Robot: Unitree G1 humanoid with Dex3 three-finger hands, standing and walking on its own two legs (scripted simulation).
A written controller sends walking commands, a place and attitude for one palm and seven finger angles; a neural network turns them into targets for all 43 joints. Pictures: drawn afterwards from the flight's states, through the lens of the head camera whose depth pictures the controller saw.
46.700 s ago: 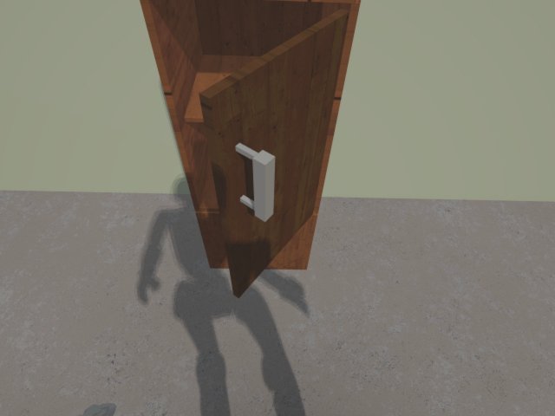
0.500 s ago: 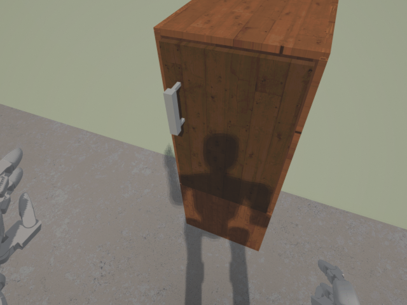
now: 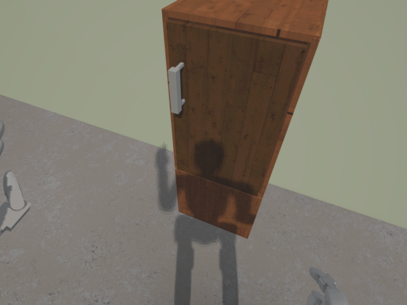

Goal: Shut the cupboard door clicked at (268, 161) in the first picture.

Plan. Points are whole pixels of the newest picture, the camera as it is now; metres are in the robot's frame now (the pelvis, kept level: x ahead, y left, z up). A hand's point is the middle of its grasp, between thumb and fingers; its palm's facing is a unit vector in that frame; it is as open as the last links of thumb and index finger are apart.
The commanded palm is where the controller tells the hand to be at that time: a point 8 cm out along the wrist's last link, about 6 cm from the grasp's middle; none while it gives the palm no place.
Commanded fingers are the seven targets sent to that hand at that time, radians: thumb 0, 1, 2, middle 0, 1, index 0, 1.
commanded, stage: step back with the hand held close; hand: left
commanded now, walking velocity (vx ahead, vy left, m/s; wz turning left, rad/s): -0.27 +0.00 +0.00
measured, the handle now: (178, 88) +0.67 +0.11 +0.08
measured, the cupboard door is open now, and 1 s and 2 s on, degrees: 0 0 0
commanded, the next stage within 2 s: stop stepping back and stand still in 0.50 s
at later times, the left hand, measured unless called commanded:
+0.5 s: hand out of the picture +0.11 +0.28 +0.19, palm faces +0.54 -0.69 -0.48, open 7.4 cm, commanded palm +0.05 +0.30 +0.20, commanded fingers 0.00 0.90 0.90 -0.20 -0.30 -0.20 -0.30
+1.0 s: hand out of the picture +0.11 +0.30 +0.18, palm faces +0.40 -0.85 -0.33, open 7.4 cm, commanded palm +0.02 +0.33 +0.20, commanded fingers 0.00 0.90 0.90 -0.20 -0.30 -0.20 -0.30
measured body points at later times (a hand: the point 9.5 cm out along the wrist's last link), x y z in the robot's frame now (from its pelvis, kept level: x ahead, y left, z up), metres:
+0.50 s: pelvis -0.07 -0.01 +0.00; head -0.05 +0.01 +0.45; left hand +0.08 +0.32 +0.21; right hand +0.11 -0.23 -0.08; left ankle +0.07 +0.08 -0.71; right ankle -0.15 -0.14 -0.72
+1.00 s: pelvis -0.13 +0.04 +0.03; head -0.11 +0.09 +0.48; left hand +0.08 +0.34 +0.20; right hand +0.00 -0.20 -0.04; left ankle -0.01 +0.09 -0.71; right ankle -0.17 -0.09 -0.68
